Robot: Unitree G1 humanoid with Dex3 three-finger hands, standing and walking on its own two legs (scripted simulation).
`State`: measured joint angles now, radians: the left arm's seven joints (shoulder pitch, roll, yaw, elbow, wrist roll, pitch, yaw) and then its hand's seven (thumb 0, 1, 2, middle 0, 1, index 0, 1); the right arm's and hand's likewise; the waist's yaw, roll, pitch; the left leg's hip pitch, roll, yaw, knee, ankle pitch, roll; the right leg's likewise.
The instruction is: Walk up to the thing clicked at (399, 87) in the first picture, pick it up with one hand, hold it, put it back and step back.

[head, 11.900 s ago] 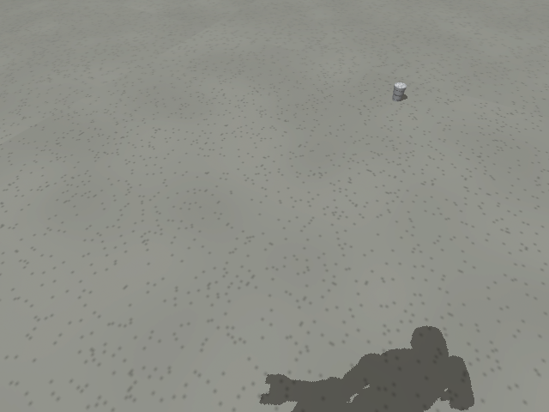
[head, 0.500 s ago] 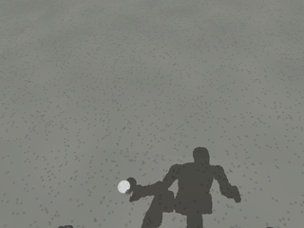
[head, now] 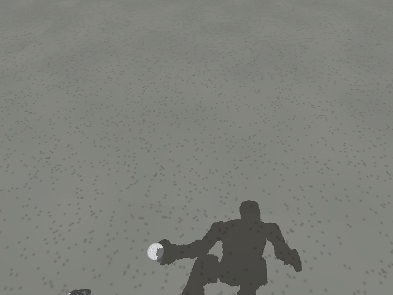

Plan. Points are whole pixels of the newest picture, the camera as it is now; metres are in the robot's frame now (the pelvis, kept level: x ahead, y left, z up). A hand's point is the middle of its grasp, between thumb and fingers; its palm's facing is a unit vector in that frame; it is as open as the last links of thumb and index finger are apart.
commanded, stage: walk up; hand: left
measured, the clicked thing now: (157, 254) +0.39 +0.23 -0.73
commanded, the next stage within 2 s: stand in 0.50 s
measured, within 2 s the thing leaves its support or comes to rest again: neither
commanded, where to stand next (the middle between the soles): +0.02 -0.01 m, yaw +1 degrees
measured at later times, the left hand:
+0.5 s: hand out of the picture +0.07 +0.26 -0.16, palm faces +0.00 -0.95 -0.31, open 7.4 cm
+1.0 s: hand out of the picture +0.07 +0.27 -0.16, palm faces -0.03 -0.94 -0.35, open 7.4 cm
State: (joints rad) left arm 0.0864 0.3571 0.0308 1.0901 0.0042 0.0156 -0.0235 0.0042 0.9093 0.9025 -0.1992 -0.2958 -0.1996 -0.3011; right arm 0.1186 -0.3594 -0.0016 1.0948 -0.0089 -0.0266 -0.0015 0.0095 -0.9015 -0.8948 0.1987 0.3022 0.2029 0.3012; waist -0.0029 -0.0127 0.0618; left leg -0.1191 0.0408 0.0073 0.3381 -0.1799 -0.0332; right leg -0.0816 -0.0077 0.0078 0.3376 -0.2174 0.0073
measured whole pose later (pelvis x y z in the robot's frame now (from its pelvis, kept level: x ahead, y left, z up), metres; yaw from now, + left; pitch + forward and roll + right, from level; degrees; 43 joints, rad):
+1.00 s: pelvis +0.00 +0.01 +0.00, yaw +0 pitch -2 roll +0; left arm 0.12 0.36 0.00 1.11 0.01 -0.01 -0.01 0.00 0.91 0.90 -0.20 -0.30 -0.20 -0.30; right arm 0.11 -0.35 0.00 1.13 -0.01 -0.01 0.01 0.01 -0.90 -0.89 0.20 0.30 0.20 0.30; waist -0.01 0.00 0.06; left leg -0.12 0.02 0.01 0.32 -0.17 -0.02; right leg -0.07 -0.03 0.01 0.31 -0.20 0.03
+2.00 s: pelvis -0.01 +0.02 +0.00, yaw +0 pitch -3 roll +0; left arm 0.15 0.36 -0.01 1.11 0.01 -0.01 -0.01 0.00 0.91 0.90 -0.20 -0.30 -0.20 -0.30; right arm 0.12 -0.35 -0.01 1.14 -0.01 -0.01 0.01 0.01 -0.90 -0.89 0.20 0.30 0.20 0.30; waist -0.01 0.00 0.06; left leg -0.12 0.02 0.01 0.33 -0.16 -0.01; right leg -0.08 -0.03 0.01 0.32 -0.19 0.03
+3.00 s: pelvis -0.03 +0.01 -0.02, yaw +1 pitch +4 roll +0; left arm -0.05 0.34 0.11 1.07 0.05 -0.03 -0.02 0.01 0.61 0.93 -0.18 -0.57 -0.17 -0.58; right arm 0.18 -0.28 -0.01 0.85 0.04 -0.05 -0.03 0.01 -0.93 -0.91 0.20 0.30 0.20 0.30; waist -0.02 -0.01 0.04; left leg -0.40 0.02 -0.01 0.56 -0.23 -0.01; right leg -0.35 -0.03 0.00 0.54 -0.27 0.03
